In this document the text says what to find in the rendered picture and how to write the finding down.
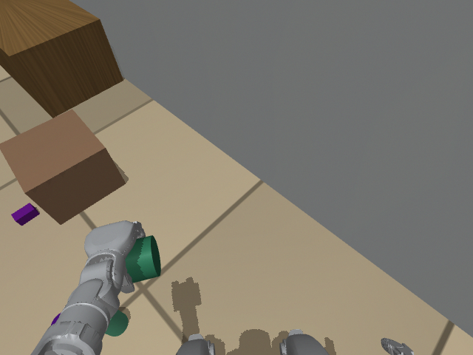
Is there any right robot hand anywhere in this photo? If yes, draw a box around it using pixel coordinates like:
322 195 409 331
381 338 414 355

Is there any left robot arm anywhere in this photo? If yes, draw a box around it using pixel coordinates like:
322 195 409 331
30 250 126 355

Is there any left robot hand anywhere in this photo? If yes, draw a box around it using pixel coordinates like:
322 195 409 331
84 220 146 294

